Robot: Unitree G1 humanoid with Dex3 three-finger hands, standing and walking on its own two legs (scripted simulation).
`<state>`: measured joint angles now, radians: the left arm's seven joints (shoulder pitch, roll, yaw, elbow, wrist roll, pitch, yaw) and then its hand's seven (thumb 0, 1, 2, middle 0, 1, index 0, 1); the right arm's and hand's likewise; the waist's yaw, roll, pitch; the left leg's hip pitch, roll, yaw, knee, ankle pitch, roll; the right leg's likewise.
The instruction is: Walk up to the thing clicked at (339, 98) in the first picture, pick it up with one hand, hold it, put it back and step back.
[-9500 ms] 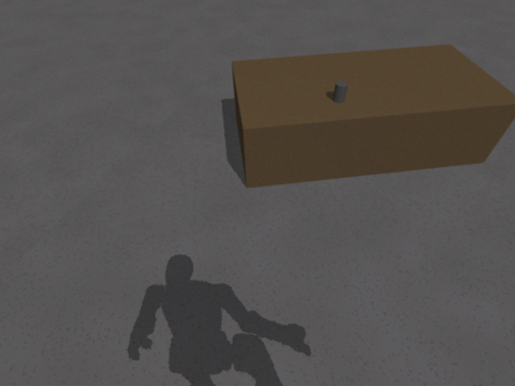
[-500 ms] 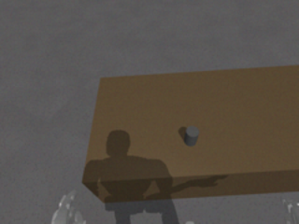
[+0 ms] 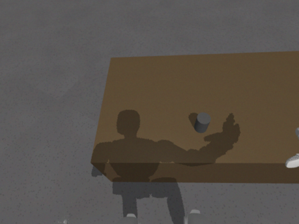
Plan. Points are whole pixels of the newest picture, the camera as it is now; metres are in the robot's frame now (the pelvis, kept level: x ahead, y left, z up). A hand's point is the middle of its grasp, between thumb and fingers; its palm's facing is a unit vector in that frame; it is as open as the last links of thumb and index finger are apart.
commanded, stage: go down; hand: right
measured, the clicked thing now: (202, 123) +0.55 -0.17 -0.28
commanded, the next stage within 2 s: approach in 0.94 s
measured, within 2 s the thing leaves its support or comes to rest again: neither
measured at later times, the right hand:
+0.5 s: hand (297, 110) +0.43 -0.35 +0.02, palm faces +0.16 +0.98 -0.08, open 17.7 cm
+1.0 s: hand (298, 100) +0.46 -0.36 +0.03, palm faces +0.15 +0.99 -0.06, open 17.7 cm
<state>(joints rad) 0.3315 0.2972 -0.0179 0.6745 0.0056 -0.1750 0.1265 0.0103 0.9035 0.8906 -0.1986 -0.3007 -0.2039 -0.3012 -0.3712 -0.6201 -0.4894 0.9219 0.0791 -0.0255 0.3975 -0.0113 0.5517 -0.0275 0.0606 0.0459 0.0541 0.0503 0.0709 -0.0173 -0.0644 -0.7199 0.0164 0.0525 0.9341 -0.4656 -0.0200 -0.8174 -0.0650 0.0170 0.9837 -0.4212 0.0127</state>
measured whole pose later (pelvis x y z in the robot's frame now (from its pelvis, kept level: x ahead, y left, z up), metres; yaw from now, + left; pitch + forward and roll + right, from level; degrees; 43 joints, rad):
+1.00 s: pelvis +0.00 -0.02 -0.02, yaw +2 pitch +23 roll +5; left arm 0.34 0.31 -0.07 0.66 0.02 -0.06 0.02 0.01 0.92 0.88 -0.19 -0.30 -0.21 -0.29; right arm -0.79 -0.85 -0.63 1.24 0.07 -0.31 0.50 -0.02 0.61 -0.05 0.05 0.05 0.05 0.06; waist 0.14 0.01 -0.09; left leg -0.94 0.00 0.05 1.02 -0.48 -0.04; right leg -1.06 -0.08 0.03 1.12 -0.46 -0.01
